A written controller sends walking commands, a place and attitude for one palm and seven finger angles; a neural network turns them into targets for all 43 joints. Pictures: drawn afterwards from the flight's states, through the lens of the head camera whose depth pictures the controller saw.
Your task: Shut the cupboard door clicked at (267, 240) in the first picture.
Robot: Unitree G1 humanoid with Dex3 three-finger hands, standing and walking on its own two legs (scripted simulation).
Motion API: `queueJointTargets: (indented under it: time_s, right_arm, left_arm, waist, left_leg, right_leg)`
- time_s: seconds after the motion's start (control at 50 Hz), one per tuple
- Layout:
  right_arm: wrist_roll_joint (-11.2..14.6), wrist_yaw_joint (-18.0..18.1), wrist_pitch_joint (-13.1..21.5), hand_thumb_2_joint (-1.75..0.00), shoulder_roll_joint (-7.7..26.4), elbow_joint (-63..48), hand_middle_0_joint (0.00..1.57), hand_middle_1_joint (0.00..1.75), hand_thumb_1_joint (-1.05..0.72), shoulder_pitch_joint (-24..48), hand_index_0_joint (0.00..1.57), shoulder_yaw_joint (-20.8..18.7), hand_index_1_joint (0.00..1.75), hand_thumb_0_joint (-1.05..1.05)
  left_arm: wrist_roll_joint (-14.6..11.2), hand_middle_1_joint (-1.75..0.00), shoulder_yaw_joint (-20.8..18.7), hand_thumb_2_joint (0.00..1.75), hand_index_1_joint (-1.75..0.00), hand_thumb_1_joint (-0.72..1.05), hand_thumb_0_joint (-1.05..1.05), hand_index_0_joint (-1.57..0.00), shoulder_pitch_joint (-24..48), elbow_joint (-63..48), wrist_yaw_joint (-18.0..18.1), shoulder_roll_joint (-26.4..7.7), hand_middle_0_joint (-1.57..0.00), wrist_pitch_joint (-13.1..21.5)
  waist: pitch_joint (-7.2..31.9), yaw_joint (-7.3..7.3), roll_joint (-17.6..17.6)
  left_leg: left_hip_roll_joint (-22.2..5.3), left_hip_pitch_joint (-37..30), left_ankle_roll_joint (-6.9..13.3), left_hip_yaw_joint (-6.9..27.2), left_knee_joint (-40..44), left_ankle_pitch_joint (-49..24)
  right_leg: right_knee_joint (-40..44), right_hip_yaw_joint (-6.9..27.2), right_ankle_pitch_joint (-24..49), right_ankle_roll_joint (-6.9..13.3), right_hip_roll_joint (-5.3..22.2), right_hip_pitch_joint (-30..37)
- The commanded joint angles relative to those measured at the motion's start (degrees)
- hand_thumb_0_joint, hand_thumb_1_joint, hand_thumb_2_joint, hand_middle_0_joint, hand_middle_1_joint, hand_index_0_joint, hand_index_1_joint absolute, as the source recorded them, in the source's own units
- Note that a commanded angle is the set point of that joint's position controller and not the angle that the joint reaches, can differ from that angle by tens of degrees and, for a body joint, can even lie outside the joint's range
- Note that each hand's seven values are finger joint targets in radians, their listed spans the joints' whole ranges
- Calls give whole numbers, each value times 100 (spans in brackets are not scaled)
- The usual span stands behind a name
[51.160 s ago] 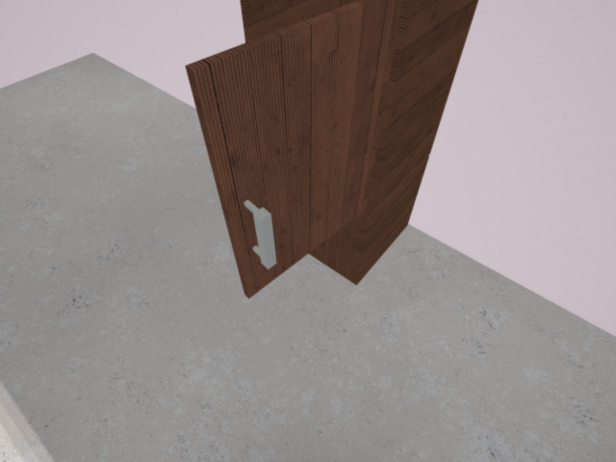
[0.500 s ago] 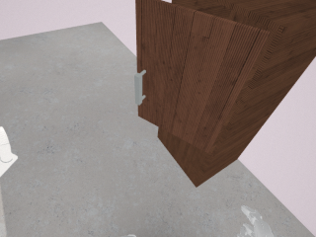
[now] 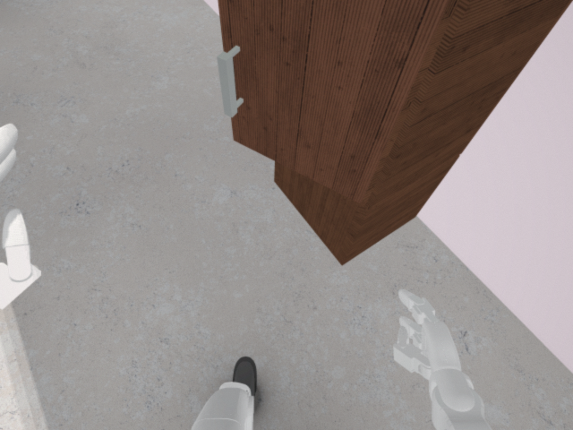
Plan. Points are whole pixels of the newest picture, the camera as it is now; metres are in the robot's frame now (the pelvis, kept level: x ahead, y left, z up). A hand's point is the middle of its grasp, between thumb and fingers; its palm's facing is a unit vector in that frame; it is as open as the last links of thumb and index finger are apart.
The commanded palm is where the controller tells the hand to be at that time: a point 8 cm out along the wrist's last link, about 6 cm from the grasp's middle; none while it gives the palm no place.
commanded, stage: stop stepping back and stand still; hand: left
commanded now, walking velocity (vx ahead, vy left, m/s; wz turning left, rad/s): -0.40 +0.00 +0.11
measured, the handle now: (233, 82) +0.82 +0.18 -0.09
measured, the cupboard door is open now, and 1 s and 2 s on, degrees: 25 25 25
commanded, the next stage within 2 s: let the arm hang, fingers relaxed in 1.76 s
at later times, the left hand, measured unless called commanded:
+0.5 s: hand out of the picture +0.07 +0.26 +0.19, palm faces +0.44 -0.80 -0.42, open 7.5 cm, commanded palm +0.01 +0.30 +0.19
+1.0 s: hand out of the picture +0.03 +0.30 +0.20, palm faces +0.51 -0.74 -0.44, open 7.5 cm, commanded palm -0.04 +0.33 +0.19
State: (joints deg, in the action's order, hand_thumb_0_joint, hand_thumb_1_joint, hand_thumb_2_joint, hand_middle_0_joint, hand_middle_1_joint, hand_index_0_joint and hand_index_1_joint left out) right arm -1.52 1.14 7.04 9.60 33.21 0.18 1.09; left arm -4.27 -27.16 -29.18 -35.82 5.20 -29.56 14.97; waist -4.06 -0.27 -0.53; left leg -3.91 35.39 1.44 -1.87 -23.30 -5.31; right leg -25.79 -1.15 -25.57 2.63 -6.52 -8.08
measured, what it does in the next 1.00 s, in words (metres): walks backwards: left foot, then left foot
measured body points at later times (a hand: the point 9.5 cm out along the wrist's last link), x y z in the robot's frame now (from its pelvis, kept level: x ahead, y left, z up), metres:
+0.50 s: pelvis -0.11 +0.00 +0.02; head -0.14 +0.02 +0.46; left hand +0.04 +0.30 +0.21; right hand +0.04 -0.23 -0.05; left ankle -0.04 +0.09 -0.72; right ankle -0.14 -0.09 -0.71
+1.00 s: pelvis -0.16 +0.02 +0.01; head -0.16 +0.05 +0.45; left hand +0.00 +0.34 +0.22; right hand +0.00 -0.21 -0.07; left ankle -0.17 +0.18 -0.72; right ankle -0.15 -0.06 -0.70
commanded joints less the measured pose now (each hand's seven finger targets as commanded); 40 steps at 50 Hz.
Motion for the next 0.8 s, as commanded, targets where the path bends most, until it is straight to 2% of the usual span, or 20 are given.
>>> queueJointTargets:
  time_s: [0.0,0.02,0.06,0.1,0.12,0.22,0.26,0.3,0.32,0.34,0.38,0.42,0.48,0.52,0.54,0.56,0.58,0.62,0.7,0.78]
  right_arm:
    - [360,154,-177,-90,723,-998,20,30,-90,-187,20,-272,30,0]
    - [470,208,-184,-90,771,-1063,20,30,-90,-29,20,-283,30,0]
    - [388,280,-320,-90,733,-918,20,30,-90,-178,20,-227,30,0]
    - [290,386,-446,-90,762,-770,20,30,-90,-368,20,-139,30,0]
    - [273,399,-421,-90,891,-673,20,30,-90,-490,20,-162,30,0]
    - [472,438,-394,-90,1166,-619,20,30,-90,-701,20,-312,30,0]
    - [468,427,-452,-90,1199,-822,20,30,-90,-765,20,-343,30,0]
    - [390,411,-455,-90,1123,-930,20,30,-90,-751,20,-286,30,0]
    - [350,394,-416,-90,1105,-928,20,30,-90,-696,20,-277,30,0]
    - [306,377,-312,-90,1019,-948,20,30,-90,-573,20,-261,30,0]
    - [197,410,-117,-90,1005,-891,20,30,-90,-585,20,-229,30,0]
    - [122,440,-33,-90,999,-854,20,30,-90,-686,20,-243,30,0]
    - [115,424,6,-90,908,-817,20,30,-90,-825,20,-259,30,0]
    - [145,384,17,-90,894,-723,20,30,-90,-911,20,-288,30,0]
    - [140,370,-67,-90,867,-712,20,30,-90,-938,20,-314,30,0]
    - [165,339,-186,-90,888,-613,20,30,-90,-1046,20,-363,30,0]
    - [151,312,-204,-90,1069,-486,20,30,-90,-1058,20,-428,30,0]
    - [148,264,-164,-90,1046,-487,20,30,-90,-1003,20,-369,30,0]
    - [99,400,-164,-90,878,-456,20,30,-90,-681,20,-224,30,0]
    - [-2,568,73,-90,831,-435,20,30,-90,-718,20,-251,30,0]
  left_arm:
    - [-278,-30,-1677,90,-30,90,0,-20,-918,-1251,173,-1409,-20,410]
    - [-273,-30,-1843,90,-30,90,0,-20,-1085,-886,230,-1548,-20,406]
    - [-154,-30,-1448,90,-30,90,0,-20,-1407,-130,283,-1098,-20,97]
    - [-53,-30,-984,90,-30,90,0,-20,-642,318,393,-804,-20,-299]
    - [-20,-30,-727,90,-30,90,0,-20,-12,389,428,-687,-20,-369]
    - [82,-30,300,90,-30,90,0,-20,1150,793,573,-379,-20,-609]
    - [174,-30,272,90,-30,90,0,-20,940,313,599,-414,-20,-594]
    - [204,-30,-32,90,-30,90,0,-20,733,-681,639,-659,-20,-463]
    - [202,-30,-326,90,-30,90,0,-20,784,-1193,624,-988,-20,-364]
    - [179,-30,-235,90,-30,90,0,-20,610,-1280,575,-745,-20,-310]
    - [242,-30,-585,90,-30,90,0,-20,406,-1326,628,-879,-20,-205]
    - [261,-30,-883,90,-30,90,0,-20,270,-1231,636,-1080,-20,-147]
    - [159,-30,-693,90,-30,90,0,-20,-62,-488,557,-635,-20,-273]
    - [96,-30,-596,90,-30,90,0,-20,-501,26,520,-454,-20,-352]
    - [96,-30,-450,90,-30,90,0,-20,-538,159,496,-367,-20,-404]
    - [100,-30,-456,90,-30,90,0,-20,-360,199,499,-446,-20,-398]
    - [74,-30,-348,90,-30,90,0,-20,197,87,491,-414,-20,-313]
    - [106,-30,-185,90,-30,90,0,-20,579,146,487,-298,-20,-315]
    - [264,-30,362,90,-30,90,0,-20,1475,438,531,-170,-20,-406]
    - [394,-30,186,90,-30,90,0,-20,1833,-410,712,-483,-20,-264]
  waist:
    - [2521,-85,1191]
    - [2148,-203,1808]
    - [1320,-36,988]
    - [851,104,131]
    - [594,200,-146]
    - [704,157,841]
    - [1019,107,978]
    - [1358,114,283]
    - [1352,36,-166]
    - [1105,56,-535]
    - [640,62,-1301]
    - [587,39,-1919]
    - [677,40,-1801]
    - [975,-21,-853]
    - [938,-28,162]
    - [741,0,1582]
    - [332,67,1622]
    - [548,101,1163]
    - [-178,150,795]
    - [316,80,443]
  left_leg:
    - [333,-2202,-173,-214,-1653,1312]
    - [567,-1188,-215,15,-2499,2930]
    - [420,-495,-132,311,-2944,2844]
    - [305,-546,-170,155,-2673,2602]
    - [306,-852,-162,37,-2262,2473]
    - [328,-2066,152,-97,-803,727]
    - [131,-2319,278,41,-762,-77]
    - [-69,-2353,376,478,-557,-523]
    - [-229,-2137,352,793,-244,153]
    - [-374,-1754,302,1105,256,1689]
    - [-544,-720,239,1593,1491,4668]
    - [-597,-217,51,1543,1781,5279]
    - [-442,-43,-205,1023,1489,5156]
    - [-75,-196,-274,551,223,4643]
    - [238,82,-273,154,-1316,4081]
    - [504,341,-239,-196,-3424,3170]
    - [336,804,-237,140,-4511,2971]
    - [-46,655,-143,575,-4535,2799]
    - [-105,-927,-65,-170,-2920,2713]
    - [212,-1939,-21,-698,-1357,2595]
  right_leg:
    - [633,697,6047,-714,1798,-86]
    - [398,890,6968,-813,2265,-129]
    - [140,855,6041,-448,2265,-352]
    - [118,1041,5408,102,2224,-544]
    - [103,944,5152,104,2206,-770]
    - [-452,507,5943,-859,1614,-489]
    - [-588,482,5999,-1008,1434,-285]
    - [-792,288,4616,-749,1203,-220]
    - [-618,262,2639,-594,1002,-307]
    - [-373,134,1010,-417,797,-272]
    - [-515,-75,206,-259,507,135]
    - [-887,-353,16,-167,339,389]
    - [-848,-779,-329,8,119,576]
    - [-90,-419,-574,261,372,731]
    - [481,741,-1206,650,1063,516]
    - [1597,2658,-2125,1194,2442,-202]
    - [1847,2773,-1213,1342,2910,-476]
    - [1448,2271,-1054,1139,2659,-606]
    - [1651,1094,-2169,721,2162,-2466]
    - [1186,858,-1555,700,1956,-1647]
